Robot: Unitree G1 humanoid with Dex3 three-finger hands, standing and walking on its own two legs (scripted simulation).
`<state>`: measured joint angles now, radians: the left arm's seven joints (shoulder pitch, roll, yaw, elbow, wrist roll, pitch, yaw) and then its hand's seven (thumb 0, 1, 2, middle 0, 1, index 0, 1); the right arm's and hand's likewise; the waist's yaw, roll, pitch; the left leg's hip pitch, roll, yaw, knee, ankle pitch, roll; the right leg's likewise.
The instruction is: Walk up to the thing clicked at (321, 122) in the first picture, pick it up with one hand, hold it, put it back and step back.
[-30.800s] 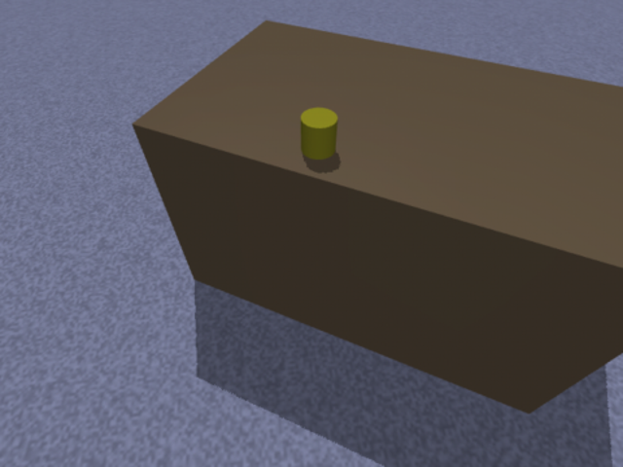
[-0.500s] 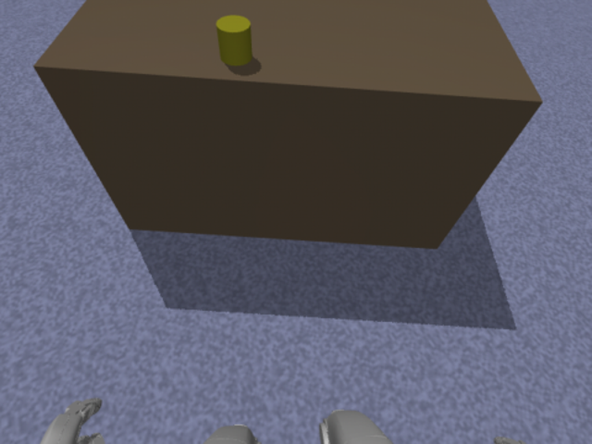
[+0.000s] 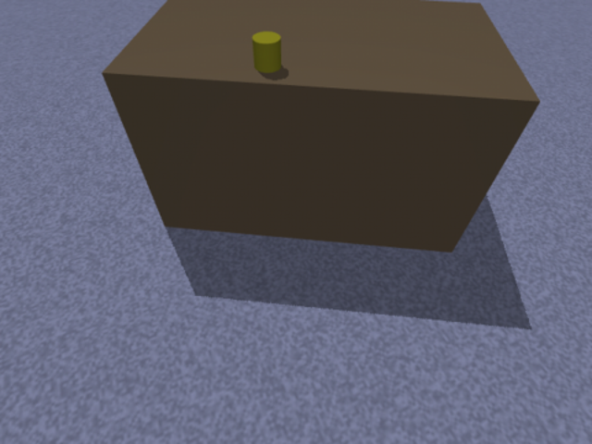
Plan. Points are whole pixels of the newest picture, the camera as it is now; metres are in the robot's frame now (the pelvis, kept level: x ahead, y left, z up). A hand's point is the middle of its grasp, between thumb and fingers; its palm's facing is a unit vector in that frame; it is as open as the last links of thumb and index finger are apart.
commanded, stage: step back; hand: left
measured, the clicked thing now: (267, 52) +1.11 +0.17 -0.02
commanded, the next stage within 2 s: stand in 0.82 s
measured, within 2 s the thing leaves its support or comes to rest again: neither
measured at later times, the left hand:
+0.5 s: hand out of the picture +0.09 +0.27 -0.15, palm faces +0.01 -0.94 -0.34, open 7.3 cm
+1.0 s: hand (134, 430) +0.15 +0.25 -0.13, palm faces -0.04 -0.94 -0.35, open 7.3 cm
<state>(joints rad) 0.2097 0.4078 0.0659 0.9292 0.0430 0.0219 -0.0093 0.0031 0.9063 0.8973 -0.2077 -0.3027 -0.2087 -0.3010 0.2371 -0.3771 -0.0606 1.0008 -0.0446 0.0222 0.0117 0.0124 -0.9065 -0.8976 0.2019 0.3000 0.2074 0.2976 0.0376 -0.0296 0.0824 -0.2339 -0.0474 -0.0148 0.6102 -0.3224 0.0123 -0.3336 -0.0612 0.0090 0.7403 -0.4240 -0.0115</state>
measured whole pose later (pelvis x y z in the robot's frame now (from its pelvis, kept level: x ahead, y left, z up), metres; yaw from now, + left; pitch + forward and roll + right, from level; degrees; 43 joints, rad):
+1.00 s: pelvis +0.05 +0.00 +0.02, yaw -1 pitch -3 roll +0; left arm 0.06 0.35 0.00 1.10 0.01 -0.02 0.00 0.00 0.91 0.90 -0.21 -0.30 -0.21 -0.30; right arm 0.03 -0.34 -0.02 1.10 -0.01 -0.01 0.01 0.01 -0.91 -0.90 0.20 0.30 0.21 0.30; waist 0.00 0.00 0.07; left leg -0.13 0.01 0.02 0.38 -0.21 0.00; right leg -0.08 -0.02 0.01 0.36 -0.23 0.02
